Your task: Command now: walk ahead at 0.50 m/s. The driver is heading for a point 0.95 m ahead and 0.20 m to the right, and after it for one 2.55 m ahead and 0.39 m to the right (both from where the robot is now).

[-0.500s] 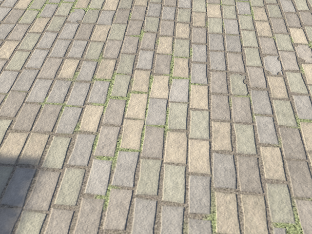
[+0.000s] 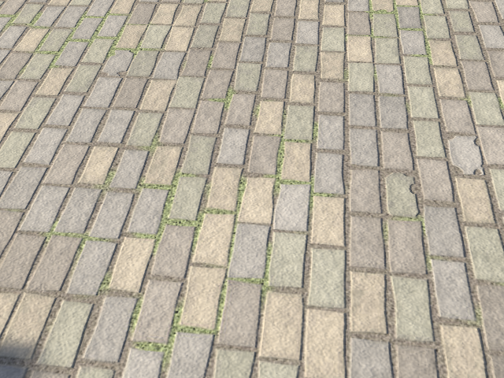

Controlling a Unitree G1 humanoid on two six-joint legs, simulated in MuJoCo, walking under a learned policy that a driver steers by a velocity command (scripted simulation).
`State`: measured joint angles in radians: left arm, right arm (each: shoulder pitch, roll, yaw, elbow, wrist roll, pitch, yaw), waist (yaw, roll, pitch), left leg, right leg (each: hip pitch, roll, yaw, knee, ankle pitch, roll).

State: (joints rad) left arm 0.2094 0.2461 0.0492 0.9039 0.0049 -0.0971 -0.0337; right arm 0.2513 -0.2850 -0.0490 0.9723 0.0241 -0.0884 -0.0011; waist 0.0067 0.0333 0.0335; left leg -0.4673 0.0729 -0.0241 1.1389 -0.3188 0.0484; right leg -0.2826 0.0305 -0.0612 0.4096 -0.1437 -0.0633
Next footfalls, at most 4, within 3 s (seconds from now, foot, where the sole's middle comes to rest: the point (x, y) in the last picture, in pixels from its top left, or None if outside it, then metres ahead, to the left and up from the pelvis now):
0.40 left None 0.40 0.15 -0.78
0.94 right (318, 309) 0.67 -0.12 -0.78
1.44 left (288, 212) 1.01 -0.05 -0.78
1.88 right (380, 191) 1.09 -0.36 -0.78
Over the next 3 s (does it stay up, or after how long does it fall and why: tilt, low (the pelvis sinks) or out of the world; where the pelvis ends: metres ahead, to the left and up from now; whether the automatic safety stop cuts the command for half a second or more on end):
stays up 1.57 -0.26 -0.01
